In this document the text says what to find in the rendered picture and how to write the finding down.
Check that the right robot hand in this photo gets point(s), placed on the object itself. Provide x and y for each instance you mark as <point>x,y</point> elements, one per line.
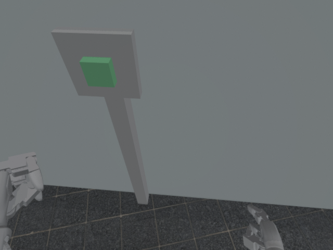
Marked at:
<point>266,235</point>

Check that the panel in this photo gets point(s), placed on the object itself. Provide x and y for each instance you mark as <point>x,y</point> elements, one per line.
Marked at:
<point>118,43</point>

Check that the robot left forearm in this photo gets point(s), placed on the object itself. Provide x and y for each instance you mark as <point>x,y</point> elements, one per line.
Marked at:
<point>5,235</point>

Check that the left robot hand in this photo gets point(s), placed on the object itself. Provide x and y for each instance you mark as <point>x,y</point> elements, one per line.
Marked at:
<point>23,172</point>

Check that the button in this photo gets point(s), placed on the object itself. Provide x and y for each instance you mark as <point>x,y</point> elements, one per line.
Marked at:
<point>98,71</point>

